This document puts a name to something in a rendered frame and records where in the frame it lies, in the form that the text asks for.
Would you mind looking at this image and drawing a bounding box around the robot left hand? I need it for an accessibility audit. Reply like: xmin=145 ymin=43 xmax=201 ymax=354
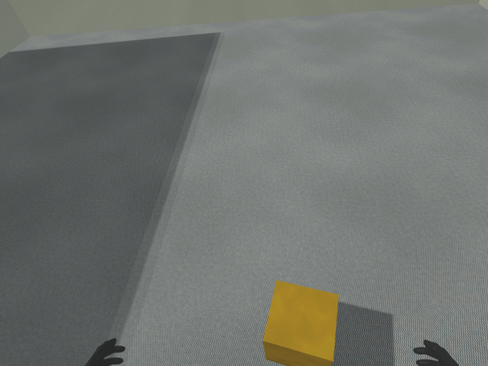
xmin=85 ymin=339 xmax=125 ymax=366

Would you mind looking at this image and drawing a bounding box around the carton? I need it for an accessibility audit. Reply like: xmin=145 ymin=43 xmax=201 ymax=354
xmin=263 ymin=280 xmax=339 ymax=366

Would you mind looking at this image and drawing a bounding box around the robot right hand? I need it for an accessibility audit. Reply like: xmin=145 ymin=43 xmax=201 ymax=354
xmin=413 ymin=340 xmax=459 ymax=366

